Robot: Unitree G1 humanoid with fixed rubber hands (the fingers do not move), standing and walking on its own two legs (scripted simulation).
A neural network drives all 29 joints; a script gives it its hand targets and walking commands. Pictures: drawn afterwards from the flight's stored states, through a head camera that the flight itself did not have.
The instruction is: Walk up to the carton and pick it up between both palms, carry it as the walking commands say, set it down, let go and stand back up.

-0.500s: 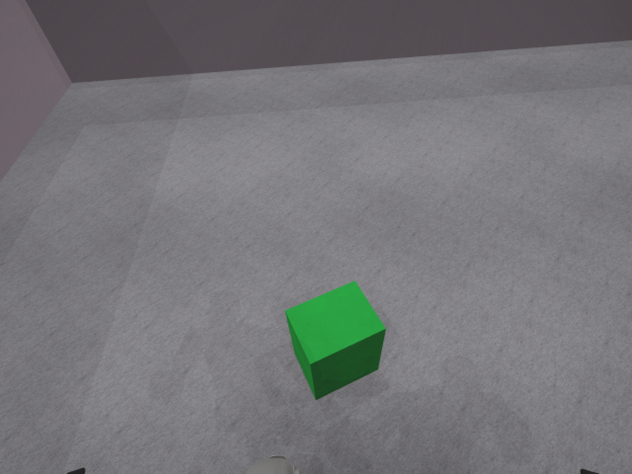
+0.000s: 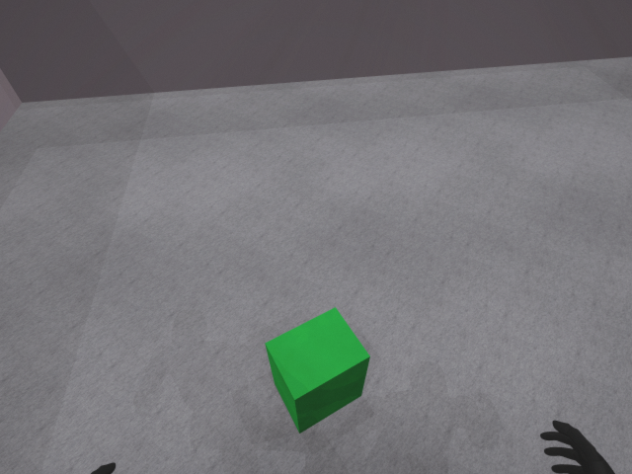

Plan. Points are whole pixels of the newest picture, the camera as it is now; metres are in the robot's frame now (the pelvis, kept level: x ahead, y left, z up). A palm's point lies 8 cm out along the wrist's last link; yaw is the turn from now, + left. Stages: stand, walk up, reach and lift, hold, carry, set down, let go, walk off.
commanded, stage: walk up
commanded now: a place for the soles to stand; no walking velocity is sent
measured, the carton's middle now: (317, 371) +0.51 +0.04 -0.62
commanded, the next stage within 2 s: none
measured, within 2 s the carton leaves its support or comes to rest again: neither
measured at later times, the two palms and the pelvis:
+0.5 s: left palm out of the picture +0.15 +0.29 -0.07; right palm out of the picture +0.04 -0.45 -0.06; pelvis +0.02 -0.06 +0.00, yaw +5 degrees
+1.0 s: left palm out of the picture +0.10 +0.19 -0.11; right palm out of the picture +0.31 -0.46 -0.08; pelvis +0.12 -0.16 -0.02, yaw +20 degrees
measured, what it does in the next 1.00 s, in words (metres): steps to the right, turning left: right foot, then left foot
